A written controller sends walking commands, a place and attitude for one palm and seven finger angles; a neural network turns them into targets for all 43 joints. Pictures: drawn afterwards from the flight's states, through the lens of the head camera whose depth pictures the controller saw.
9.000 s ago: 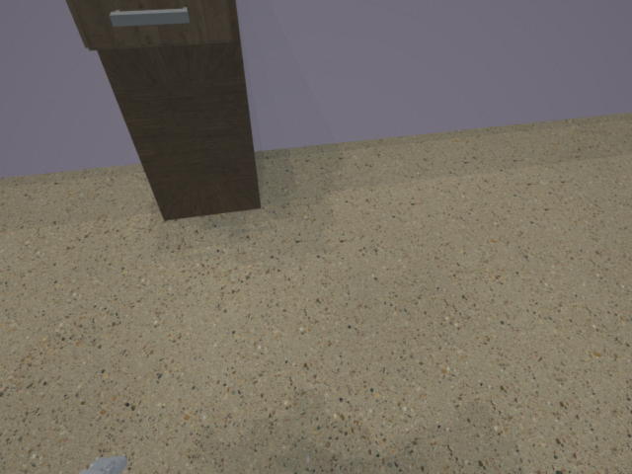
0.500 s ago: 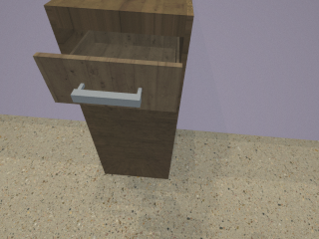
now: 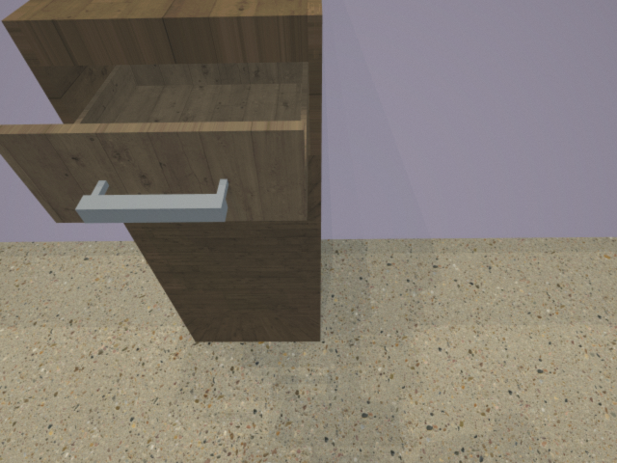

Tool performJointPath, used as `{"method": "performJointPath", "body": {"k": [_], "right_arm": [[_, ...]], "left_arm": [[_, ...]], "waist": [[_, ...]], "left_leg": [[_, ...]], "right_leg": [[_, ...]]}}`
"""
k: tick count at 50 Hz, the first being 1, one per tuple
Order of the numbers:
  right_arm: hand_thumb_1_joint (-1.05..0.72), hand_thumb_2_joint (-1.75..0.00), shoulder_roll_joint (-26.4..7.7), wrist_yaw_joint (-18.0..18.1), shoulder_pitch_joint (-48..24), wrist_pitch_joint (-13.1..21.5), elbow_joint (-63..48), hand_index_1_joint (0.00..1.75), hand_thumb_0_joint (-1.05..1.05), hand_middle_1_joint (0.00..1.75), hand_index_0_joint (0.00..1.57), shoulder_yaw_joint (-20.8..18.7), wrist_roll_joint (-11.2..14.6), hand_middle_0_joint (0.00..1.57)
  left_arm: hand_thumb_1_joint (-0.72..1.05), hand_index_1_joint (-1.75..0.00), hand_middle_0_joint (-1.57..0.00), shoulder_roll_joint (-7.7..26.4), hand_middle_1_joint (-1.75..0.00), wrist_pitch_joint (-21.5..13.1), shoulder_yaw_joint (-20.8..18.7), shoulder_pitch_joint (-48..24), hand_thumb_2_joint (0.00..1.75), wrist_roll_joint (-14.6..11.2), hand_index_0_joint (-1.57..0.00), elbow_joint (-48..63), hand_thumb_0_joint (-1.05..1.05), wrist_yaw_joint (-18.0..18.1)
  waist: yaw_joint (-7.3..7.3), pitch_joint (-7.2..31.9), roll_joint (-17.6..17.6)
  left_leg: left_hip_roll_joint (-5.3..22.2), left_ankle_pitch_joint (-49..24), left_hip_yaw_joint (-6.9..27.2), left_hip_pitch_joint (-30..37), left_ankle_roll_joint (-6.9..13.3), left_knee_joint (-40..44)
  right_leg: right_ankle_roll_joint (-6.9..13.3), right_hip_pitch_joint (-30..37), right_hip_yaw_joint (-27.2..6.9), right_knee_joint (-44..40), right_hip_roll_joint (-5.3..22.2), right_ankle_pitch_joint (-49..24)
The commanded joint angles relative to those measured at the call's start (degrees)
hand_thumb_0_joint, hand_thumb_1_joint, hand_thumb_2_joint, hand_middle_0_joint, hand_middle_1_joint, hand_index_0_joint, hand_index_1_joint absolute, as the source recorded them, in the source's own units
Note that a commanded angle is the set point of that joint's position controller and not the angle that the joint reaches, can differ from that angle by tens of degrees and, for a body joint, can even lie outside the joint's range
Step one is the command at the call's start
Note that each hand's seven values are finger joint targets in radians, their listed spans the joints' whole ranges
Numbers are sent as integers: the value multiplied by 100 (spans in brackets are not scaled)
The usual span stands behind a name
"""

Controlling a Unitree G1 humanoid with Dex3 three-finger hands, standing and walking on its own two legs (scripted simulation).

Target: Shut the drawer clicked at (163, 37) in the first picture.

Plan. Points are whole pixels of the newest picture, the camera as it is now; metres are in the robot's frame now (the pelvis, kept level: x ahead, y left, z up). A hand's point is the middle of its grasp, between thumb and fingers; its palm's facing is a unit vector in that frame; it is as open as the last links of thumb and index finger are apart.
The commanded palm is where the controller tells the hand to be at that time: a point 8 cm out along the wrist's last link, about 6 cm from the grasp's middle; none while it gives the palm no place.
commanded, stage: come to a stop and stand still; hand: left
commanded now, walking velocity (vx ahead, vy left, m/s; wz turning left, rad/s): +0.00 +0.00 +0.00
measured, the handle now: (158, 197) +0.42 +0.21 +0.13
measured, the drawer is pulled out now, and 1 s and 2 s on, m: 0.17 0.17 0.17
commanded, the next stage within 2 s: look again from close up in 0.34 s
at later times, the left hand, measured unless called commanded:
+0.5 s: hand out of the picture -0.02 +0.16 -0.17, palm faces +0.02 -0.98 -0.19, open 7.3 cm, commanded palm none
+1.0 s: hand out of the picture +0.00 +0.19 -0.17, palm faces -0.01 -0.98 -0.21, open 7.3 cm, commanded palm none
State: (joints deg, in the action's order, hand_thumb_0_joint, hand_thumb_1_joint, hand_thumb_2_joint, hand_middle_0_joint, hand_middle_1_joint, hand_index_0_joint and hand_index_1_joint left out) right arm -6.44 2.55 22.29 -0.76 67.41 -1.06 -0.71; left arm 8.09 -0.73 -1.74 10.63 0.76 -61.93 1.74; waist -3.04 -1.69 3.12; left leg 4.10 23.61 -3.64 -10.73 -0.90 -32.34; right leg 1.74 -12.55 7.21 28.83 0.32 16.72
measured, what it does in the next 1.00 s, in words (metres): stands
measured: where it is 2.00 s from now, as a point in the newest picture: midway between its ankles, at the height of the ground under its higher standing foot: outside the picture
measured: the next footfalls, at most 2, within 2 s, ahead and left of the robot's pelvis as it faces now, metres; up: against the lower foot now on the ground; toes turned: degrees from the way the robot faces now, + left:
none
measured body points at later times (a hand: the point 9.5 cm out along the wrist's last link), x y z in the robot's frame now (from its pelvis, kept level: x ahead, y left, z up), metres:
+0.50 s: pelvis +0.01 +0.00 +0.00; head +0.03 -0.01 +0.45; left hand -0.02 +0.21 -0.15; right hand +0.01 -0.23 -0.16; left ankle -0.04 +0.13 -0.73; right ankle -0.01 -0.10 -0.73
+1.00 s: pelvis -0.01 +0.02 +0.00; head +0.00 +0.00 +0.45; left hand +0.00 +0.24 -0.15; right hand -0.04 -0.18 -0.16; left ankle -0.04 +0.13 -0.73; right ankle -0.01 -0.10 -0.73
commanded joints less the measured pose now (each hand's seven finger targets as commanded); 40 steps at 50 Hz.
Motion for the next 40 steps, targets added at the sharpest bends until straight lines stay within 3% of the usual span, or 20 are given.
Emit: {"method": "performJointPath", "body": {"k": [1,3,4,6,12,15,21,22,23,24,25,27,30,34,35,40], "right_arm": [[-90,-90,-164,33,493,40,-15,30,0,30,20,-38,5,20],[-90,-90,-242,19,392,74,38,30,0,30,20,-29,-29,20],[-90,-90,-292,8,245,76,16,30,0,30,20,-37,-30,20],[-90,-90,-281,13,105,104,13,30,0,30,20,-21,-35,20],[-90,-90,-453,30,-111,101,-90,30,0,30,20,-25,-20,20],[-90,-90,-494,27,-150,93,-114,30,0,30,20,-18,-8,20],[-90,-90,-550,34,-230,91,-126,30,0,30,20,10,-3,20],[-90,-90,-863,-83,-825,212,-586,30,0,30,20,-30,62,20],[-90,-90,-495,-101,-542,156,-815,30,0,30,20,-11,48,20],[-90,-90,-445,-97,-447,168,-785,30,0,30,20,-15,33,20],[-90,-90,-346,-114,-229,192,-683,30,0,30,20,-1,31,20],[-90,-90,-593,-114,-2,238,-669,30,0,30,20,16,4,20],[-90,-90,-625,-88,-194,258,-704,30,0,30,20,47,-9,20],[-90,-90,-679,-86,-201,251,-719,30,0,30,20,91,-7,20],[-90,-90,-659,-90,-167,254,-682,30,0,30,20,96,-17,20],[-90,-90,-655,-96,-127,268,-599,30,0,30,20,123,-20,20]], "left_arm": [[90,-30,-20,429,-30,-17,-20,513,90,-57,-20,-42,0,77],[90,-30,-20,321,-30,9,2,454,90,-83,-20,-18,0,51],[90,-30,-20,318,-30,31,-4,425,90,-59,-20,-3,0,52],[90,-30,-20,336,-30,39,-12,546,90,-45,-20,-62,0,48],[90,-30,-20,434,-30,-9,23,754,90,-37,-20,-157,0,51],[90,-30,-20,474,-30,-19,36,770,90,-30,-20,-183,0,49],[90,-30,-20,450,-30,-25,66,944,90,-22,-20,-284,0,57],[90,-30,-20,717,-30,-193,66,1417,90,49,-20,-461,0,295],[90,-30,-20,888,-30,-257,16,1379,90,44,-20,-225,0,258],[90,-30,-20,774,-30,-282,63,1184,90,44,-20,-162,0,205],[90,-30,-20,825,-30,-278,57,1047,90,11,-20,-155,0,186],[90,-30,-20,599,-30,-249,92,999,90,-28,-20,-45,0,129],[90,-30,-20,469,-30,-129,132,929,90,-12,-20,-42,0,80],[90,-30,-20,424,-30,-63,158,995,90,-15,-20,-74,0,38],[90,-30,-20,430,-30,-51,155,964,90,-13,-20,-71,0,33],[90,-30,-20,473,-30,-35,157,957,90,-17,-20,-57,0,22]], "waist": [[126,-35,-1026],[193,-278,-390],[246,-472,-184],[289,-558,214],[282,31,-175],[262,13,-361],[274,-131,-361],[545,-538,-857],[258,-48,-753],[176,-9,-404],[115,363,-127],[114,620,-288],[238,-74,-16],[303,-508,-333],[304,-580,-198],[357,-567,-301]], "left_leg": [[218,-961,76,-132,-19,551],[360,-1968,195,168,12,1017],[412,-1943,197,10,16,1116],[412,-2153,187,-84,51,1225],[391,-2335,89,432,47,1165],[388,-2322,77,486,53,1241],[375,-2234,59,535,65,1322],[292,-1845,-179,-500,-36,-102],[85,-231,98,-504,78,-124],[35,-224,55,-382,97,129],[43,-753,-16,10,66,474],[226,-1568,245,160,179,620],[326,-1807,324,-157,269,876],[281,-1224,405,-411,315,1173],[283,-1125,437,-483,327,1282],[239,-1003,435,-491,340,1405]], "right_leg": [[433,463,-835,-673,1212,-3028],[148,66,-586,-642,755,-1999],[41,61,-563,-736,647,-1577],[4,259,-598,-715,612,-1629],[-3,573,-643,-755,698,-2426],[-8,587,-647,-776,690,-2503],[-18,479,-675,-836,699,-2373],[-291,377,-1109,-646,1026,-4722],[36,676,-1285,-609,1336,-4694],[211,622,-1170,-575,1289,-4487],[296,632,-991,-418,1187,-4054],[166,479,-768,-284,763,-2130],[81,179,-639,-310,575,-1103],[42,-16,-679,-416,528,-520],[37,-21,-649,-415,504,-413],[15,28,-665,-452,532,-417]]}}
